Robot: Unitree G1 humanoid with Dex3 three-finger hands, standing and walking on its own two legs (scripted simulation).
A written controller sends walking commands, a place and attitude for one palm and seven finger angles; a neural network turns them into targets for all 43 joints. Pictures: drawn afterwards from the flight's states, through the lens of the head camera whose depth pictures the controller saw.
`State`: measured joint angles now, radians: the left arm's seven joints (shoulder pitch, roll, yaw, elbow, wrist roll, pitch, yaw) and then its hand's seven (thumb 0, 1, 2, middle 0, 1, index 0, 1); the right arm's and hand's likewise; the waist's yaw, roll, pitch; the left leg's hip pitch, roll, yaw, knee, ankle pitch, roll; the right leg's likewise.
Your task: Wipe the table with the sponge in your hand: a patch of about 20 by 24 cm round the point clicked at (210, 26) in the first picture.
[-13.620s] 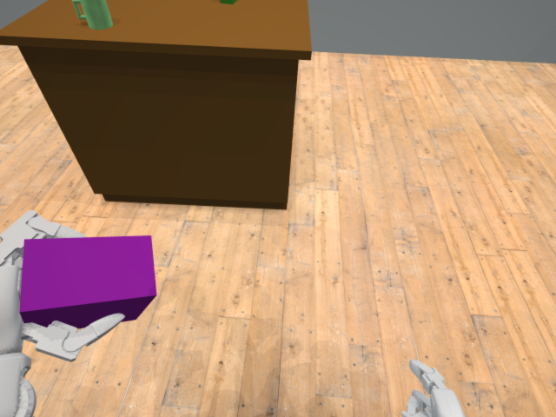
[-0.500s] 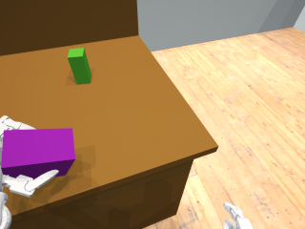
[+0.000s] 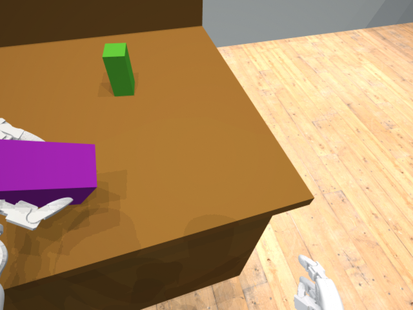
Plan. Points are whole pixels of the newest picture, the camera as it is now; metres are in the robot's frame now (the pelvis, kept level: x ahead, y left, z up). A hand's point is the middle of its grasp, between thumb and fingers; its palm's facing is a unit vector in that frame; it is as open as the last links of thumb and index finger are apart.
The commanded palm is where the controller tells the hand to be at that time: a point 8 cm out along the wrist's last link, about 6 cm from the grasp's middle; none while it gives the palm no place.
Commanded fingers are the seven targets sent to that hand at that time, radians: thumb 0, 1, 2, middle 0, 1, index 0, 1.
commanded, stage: come to a stop and stand still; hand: left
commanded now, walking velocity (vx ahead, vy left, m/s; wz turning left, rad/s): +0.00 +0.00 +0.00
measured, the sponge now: (60, 177) +0.25 +0.27 +0.15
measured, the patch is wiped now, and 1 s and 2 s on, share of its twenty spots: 0.00 0.00 0.00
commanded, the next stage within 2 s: look again from close up in 0.18 s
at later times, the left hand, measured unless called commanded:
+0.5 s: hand (46, 177) +0.25 +0.28 +0.16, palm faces +0.39 -0.85 -0.35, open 10.7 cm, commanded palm +0.19 +0.31 +0.17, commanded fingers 0.00 0.10 1.30 -1.20 -1.60 -1.20 -1.60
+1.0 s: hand (40, 195) +0.22 +0.28 +0.15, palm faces +0.38 -0.84 -0.38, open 10.6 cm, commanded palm +0.15 +0.31 +0.17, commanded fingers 0.00 0.10 1.30 -1.20 -1.60 -1.20 -1.60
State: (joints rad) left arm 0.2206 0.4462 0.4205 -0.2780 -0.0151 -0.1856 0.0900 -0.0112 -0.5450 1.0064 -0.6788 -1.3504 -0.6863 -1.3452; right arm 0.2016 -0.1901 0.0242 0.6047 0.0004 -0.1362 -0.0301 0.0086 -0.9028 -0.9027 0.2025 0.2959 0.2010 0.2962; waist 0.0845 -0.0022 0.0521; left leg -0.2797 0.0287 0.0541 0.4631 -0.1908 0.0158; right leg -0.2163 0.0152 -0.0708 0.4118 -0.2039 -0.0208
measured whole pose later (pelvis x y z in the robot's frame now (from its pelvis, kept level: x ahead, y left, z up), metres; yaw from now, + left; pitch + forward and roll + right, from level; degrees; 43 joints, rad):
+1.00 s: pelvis +0.00 +0.02 +0.00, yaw +1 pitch -2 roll -1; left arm 0.41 0.38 0.36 -0.50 -0.04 -0.18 0.11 -0.01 -0.54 1.01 -0.68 -1.34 -0.69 -1.34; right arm 0.19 -0.15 0.02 0.56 0.01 -0.11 -0.01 0.01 -0.90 -0.90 0.20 0.30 0.20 0.30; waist 0.03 -0.04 0.11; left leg -0.24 -0.01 0.06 0.45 -0.19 0.05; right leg -0.19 -0.01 -0.03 0.42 -0.21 0.02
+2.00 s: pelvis -0.04 -0.02 +0.00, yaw +1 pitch +1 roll -2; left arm 0.51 0.43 0.40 -0.58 -0.07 -0.17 0.10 -0.01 -0.54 1.01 -0.68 -1.34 -0.69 -1.34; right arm 0.24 -0.16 -0.01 0.59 -0.01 -0.10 -0.06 0.01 -0.90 -0.90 0.20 0.30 0.20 0.30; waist 0.02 -0.06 0.08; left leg -0.32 0.03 0.03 0.52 -0.23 0.02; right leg -0.37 0.05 -0.03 0.69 -0.35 -0.01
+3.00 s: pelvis -0.05 -0.05 -0.01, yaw +1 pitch -1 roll -1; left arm 0.52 0.39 0.38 -0.54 -0.05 -0.14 0.14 -0.01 -0.54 1.01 -0.68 -1.34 -0.69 -1.33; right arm 0.17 -0.19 0.00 0.57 0.03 -0.06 -0.02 0.01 -0.90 -0.90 0.20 0.30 0.20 0.30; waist 0.02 0.01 0.11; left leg -0.29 0.05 0.00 0.56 -0.25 -0.01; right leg -0.14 -0.02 -0.04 0.49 -0.33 0.03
